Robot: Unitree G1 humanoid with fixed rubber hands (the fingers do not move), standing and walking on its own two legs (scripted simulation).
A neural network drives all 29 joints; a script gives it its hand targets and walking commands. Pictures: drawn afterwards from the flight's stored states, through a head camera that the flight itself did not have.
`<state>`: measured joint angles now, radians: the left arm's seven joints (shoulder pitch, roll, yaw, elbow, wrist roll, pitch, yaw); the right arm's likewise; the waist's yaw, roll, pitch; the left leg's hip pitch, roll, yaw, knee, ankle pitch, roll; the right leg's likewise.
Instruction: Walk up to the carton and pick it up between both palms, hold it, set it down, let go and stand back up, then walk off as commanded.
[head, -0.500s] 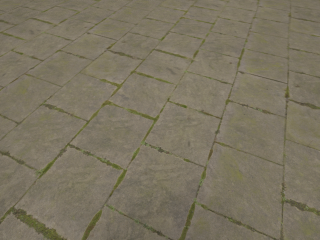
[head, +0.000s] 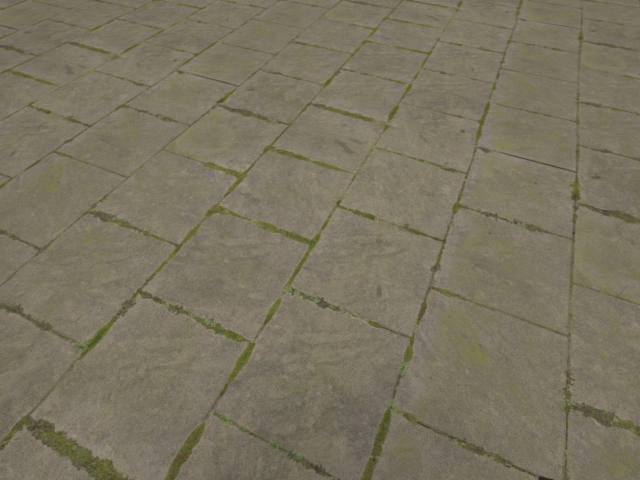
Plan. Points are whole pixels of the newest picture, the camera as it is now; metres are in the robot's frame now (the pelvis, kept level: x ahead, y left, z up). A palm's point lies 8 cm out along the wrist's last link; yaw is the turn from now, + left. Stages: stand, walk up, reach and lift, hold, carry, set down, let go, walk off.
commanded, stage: stand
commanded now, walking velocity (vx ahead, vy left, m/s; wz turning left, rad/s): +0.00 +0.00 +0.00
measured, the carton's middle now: out of the picture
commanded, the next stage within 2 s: walk up in 0.24 s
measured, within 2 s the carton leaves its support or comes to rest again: neither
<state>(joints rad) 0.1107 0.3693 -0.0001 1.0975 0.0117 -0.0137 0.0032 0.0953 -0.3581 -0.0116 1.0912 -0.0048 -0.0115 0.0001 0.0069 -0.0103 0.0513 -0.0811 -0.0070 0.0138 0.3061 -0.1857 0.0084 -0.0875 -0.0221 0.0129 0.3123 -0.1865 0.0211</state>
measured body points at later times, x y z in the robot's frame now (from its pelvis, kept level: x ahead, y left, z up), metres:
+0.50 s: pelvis -0.02 +0.00 +0.00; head +0.01 +0.01 +0.44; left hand +0.06 +0.31 -0.14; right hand +0.07 -0.31 -0.13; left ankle -0.01 +0.11 -0.75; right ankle -0.01 -0.13 -0.75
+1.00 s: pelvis -0.11 +0.10 -0.01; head -0.05 +0.14 +0.43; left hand -0.01 +0.42 -0.15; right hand +0.01 -0.20 -0.11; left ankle -0.07 +0.18 -0.75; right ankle -0.13 -0.03 -0.66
